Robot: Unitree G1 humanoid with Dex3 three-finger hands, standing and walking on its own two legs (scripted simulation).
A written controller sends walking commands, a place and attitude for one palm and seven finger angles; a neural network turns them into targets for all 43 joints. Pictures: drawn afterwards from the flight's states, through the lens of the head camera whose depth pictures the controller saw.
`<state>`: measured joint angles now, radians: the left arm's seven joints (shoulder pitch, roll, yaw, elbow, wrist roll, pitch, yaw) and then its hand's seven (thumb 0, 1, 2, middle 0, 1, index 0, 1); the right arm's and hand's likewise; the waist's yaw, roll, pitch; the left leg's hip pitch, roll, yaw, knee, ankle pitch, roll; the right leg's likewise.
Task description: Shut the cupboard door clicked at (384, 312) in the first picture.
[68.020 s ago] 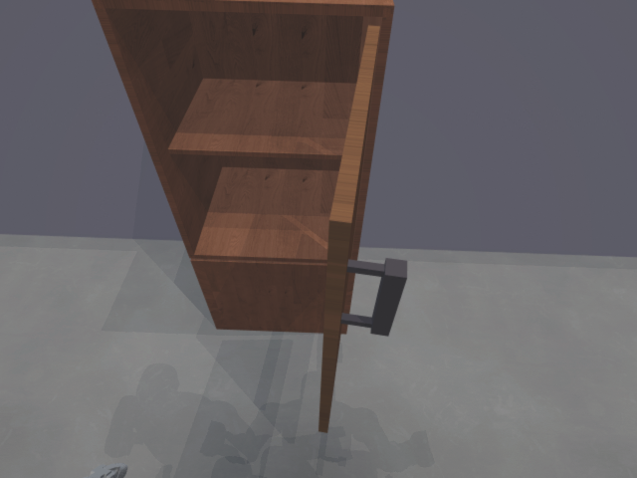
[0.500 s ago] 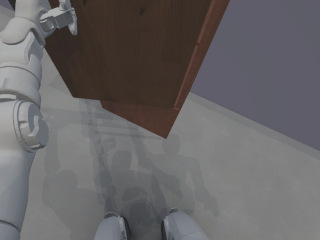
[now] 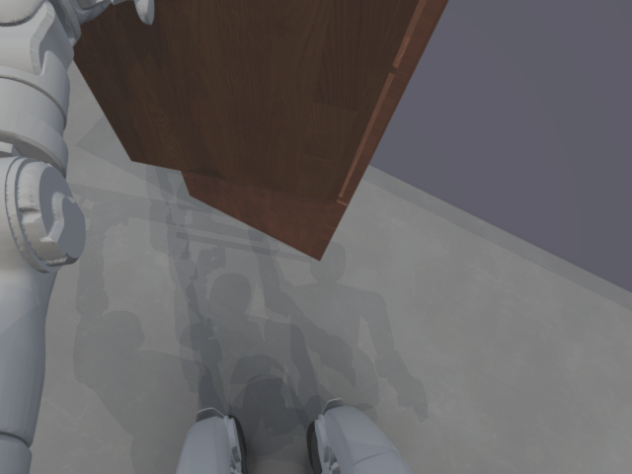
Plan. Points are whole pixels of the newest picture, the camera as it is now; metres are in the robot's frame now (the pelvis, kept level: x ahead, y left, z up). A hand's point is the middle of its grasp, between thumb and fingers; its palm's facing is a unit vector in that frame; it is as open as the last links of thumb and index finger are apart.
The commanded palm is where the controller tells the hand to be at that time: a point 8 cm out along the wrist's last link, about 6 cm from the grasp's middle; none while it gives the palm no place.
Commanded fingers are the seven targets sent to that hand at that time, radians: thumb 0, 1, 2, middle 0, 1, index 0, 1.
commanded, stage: pull the fist back off the door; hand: left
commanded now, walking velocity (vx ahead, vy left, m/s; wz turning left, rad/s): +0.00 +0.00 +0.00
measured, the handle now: out of the picture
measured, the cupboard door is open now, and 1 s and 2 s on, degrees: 17 13 13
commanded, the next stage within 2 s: draw the hand back to the body in 0.90 s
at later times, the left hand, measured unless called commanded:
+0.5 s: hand out of the picture +0.60 +0.05 +0.17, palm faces +0.09 -1.00 +0.03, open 3.1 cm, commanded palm +0.55 +0.09 +0.16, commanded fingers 0.00 0.90 0.90 -1.30 -1.50 -1.30 -1.50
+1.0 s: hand (185, 50) +0.51 +0.04 +0.16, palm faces +0.02 -1.00 -0.04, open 3.1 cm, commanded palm +0.49 +0.10 +0.16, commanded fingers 0.00 0.90 0.90 -1.30 -1.50 -1.30 -1.50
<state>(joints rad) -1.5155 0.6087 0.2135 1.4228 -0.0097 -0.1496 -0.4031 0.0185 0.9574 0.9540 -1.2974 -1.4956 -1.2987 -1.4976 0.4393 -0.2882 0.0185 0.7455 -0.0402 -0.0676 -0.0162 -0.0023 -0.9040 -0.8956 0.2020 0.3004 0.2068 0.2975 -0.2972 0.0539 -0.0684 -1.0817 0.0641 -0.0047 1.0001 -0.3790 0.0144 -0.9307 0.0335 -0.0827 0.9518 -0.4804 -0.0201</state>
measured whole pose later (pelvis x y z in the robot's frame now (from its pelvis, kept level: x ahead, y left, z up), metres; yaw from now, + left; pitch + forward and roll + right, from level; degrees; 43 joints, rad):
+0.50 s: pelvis +0.02 -0.01 +0.02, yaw +0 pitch +23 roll -2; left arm -1.26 0.38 0.41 1.31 0.05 -0.21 0.15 0.01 0.90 0.90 -1.30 -1.50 -1.30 -1.50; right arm 0.55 -0.24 0.01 0.68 -0.08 -0.03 0.10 0.00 -0.91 -0.90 0.20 0.30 0.21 0.30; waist -0.26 0.09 -0.12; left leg -0.92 0.07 0.02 0.87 -0.35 -0.01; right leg -0.79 0.05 -0.06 0.84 -0.45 -0.04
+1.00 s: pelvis +0.00 -0.01 +0.03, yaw +2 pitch +15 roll -1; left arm -1.04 0.16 0.17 1.20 -0.02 -0.29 0.16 0.01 0.90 0.90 -1.30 -1.50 -1.30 -1.50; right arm 0.33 -0.26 -0.03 0.70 -0.02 -0.04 0.06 0.00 -0.91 -0.90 0.20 0.30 0.20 0.30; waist -0.15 0.05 -0.11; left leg -0.74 0.04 0.01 0.81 -0.33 0.00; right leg -0.62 0.01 -0.06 0.80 -0.44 -0.02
